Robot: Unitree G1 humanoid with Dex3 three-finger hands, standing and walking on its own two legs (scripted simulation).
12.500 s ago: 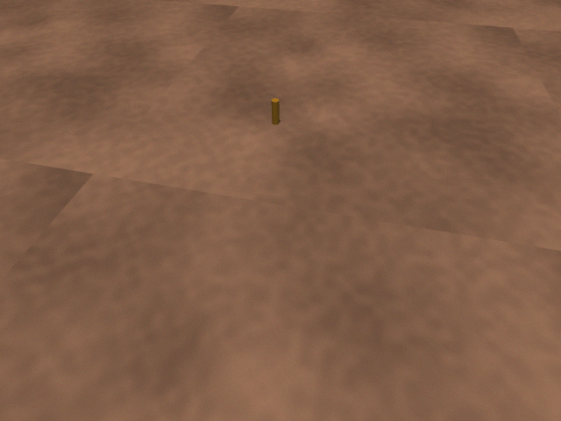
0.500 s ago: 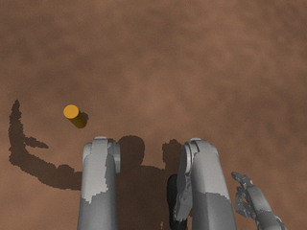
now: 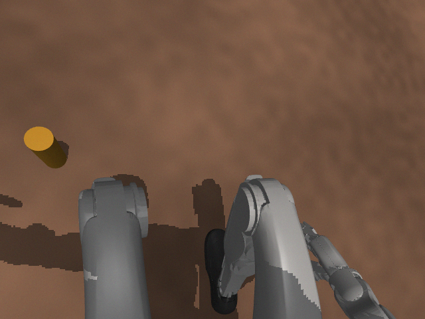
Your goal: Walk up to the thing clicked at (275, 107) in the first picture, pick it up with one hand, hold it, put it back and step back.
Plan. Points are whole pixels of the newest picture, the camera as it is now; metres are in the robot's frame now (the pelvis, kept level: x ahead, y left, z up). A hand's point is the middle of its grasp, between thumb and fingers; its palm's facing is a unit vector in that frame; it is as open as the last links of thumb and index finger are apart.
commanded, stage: approach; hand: left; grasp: from the side
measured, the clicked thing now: (48, 150) +0.41 +0.29 -0.23
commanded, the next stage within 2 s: close in in 0.08 s
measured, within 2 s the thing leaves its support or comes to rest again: leaves its support in 1.94 s
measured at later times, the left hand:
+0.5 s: hand (20, 165) +0.36 +0.32 -0.20, palm faces +0.27 -0.96 +0.06, open 17.6 cm
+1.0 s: hand (44, 161) +0.38 +0.29 -0.21, palm faces +0.29 -0.96 +0.03, open 17.2 cm
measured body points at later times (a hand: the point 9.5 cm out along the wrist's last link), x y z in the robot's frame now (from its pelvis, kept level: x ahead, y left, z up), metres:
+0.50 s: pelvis -0.01 +0.02 -0.04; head +0.20 +0.20 +0.32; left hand +0.34 +0.37 -0.20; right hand +0.19 -0.23 -0.07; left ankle +0.08 +0.13 -0.28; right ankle +0.12 -0.13 -0.28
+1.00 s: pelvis -0.02 +0.02 -0.04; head +0.19 +0.21 +0.31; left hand +0.36 +0.34 -0.21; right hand +0.15 -0.23 -0.05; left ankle +0.08 +0.13 -0.28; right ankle +0.12 -0.13 -0.28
